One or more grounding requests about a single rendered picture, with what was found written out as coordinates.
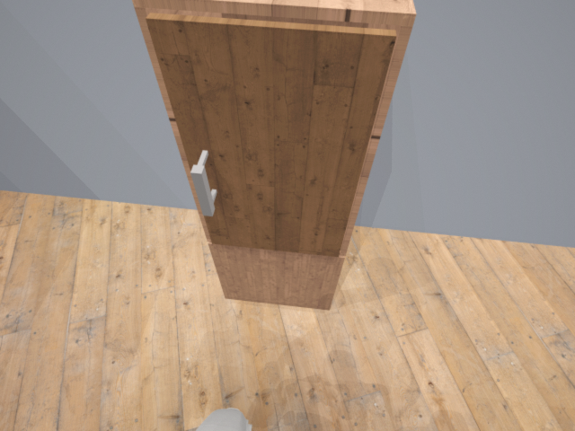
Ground robot left thigh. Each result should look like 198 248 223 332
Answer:
196 409 252 431

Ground handle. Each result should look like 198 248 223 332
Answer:
190 150 217 216

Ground cupboard door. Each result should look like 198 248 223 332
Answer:
146 13 396 257

